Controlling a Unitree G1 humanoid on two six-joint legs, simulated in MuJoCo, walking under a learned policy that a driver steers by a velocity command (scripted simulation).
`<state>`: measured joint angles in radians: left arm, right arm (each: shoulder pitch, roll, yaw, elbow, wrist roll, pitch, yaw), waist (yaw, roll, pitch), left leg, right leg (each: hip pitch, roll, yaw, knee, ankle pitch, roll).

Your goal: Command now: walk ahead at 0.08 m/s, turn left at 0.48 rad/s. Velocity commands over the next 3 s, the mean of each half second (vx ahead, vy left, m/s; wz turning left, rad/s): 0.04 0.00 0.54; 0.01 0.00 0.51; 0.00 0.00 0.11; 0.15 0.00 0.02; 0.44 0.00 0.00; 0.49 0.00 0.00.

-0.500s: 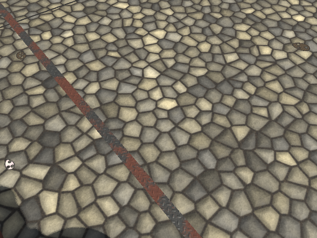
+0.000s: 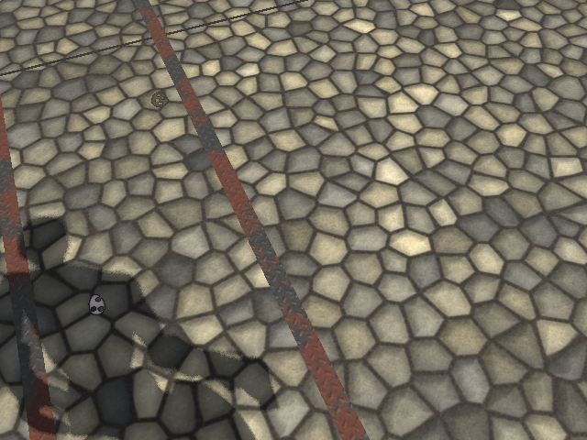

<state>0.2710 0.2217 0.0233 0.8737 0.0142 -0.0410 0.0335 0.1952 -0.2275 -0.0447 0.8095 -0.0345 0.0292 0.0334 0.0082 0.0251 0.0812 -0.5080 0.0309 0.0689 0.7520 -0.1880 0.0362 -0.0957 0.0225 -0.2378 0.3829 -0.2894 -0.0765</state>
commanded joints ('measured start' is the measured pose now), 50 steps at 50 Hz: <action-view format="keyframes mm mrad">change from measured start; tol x32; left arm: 1 32 165 45 -39 2 11 5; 50 28 109 34 -199 10 61 -34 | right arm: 1 11 -65 -14 -77 -2 -7 1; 50 60 -219 -29 -155 -7 -5 -24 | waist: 1 7 -121 -77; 6 -53 232 -258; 46 26 -230 -127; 50 -5 152 -193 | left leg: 1 64 -19 24 -60 -94 34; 4 266 -39 -13 -286 65 91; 6 532 372 -610 -340 877 351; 9 328 239 -439 -464 258 312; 26 216 71 -558 -403 66 134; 29 -108 -244 -183 7 -352 -21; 35 -59 -118 -133 432 -208 -75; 46 183 -91 -22 -72 -280 -46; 50 598 249 -432 -504 257 37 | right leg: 1 54 -315 99 48 795 -106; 4 3 -267 52 346 715 -28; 6 -430 37 102 833 -414 81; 27 -40 19 291 -31 -11 53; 29 -23 -405 756 -240 -103 -94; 46 17 -290 283 34 589 -126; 50 -322 -151 147 375 -55 60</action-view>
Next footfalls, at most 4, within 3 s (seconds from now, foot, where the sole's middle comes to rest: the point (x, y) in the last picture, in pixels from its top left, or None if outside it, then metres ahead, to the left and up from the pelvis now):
0.10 left None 0.11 0.09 -0.78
0.56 right None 0.11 -0.10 -0.78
0.98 left None -0.01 0.08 -0.78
1.34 right None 0.10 -0.10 -0.78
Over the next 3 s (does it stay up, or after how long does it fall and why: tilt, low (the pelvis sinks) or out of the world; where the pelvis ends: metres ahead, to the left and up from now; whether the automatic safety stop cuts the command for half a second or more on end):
stays up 0.48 0.32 -0.02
